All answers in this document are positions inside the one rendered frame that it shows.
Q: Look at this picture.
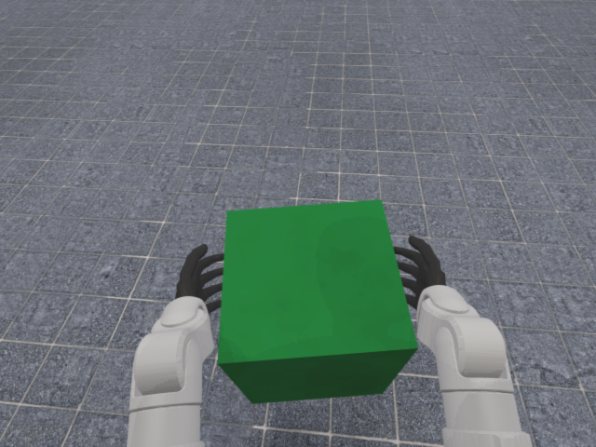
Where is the right robot hand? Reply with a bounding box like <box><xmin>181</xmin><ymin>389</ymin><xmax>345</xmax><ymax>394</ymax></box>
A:
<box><xmin>393</xmin><ymin>236</ymin><xmax>446</xmax><ymax>312</ymax></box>

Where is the left robot forearm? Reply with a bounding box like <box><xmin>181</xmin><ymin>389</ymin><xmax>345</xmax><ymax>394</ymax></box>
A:
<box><xmin>127</xmin><ymin>296</ymin><xmax>214</xmax><ymax>447</ymax></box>

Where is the carton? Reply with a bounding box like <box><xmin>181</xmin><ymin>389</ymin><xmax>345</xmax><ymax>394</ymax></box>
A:
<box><xmin>218</xmin><ymin>199</ymin><xmax>418</xmax><ymax>404</ymax></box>

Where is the left robot hand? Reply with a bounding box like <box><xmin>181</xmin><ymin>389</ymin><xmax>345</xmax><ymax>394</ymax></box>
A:
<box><xmin>175</xmin><ymin>244</ymin><xmax>224</xmax><ymax>314</ymax></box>

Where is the right robot forearm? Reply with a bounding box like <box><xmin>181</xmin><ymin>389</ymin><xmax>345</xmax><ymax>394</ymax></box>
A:
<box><xmin>416</xmin><ymin>285</ymin><xmax>533</xmax><ymax>447</ymax></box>

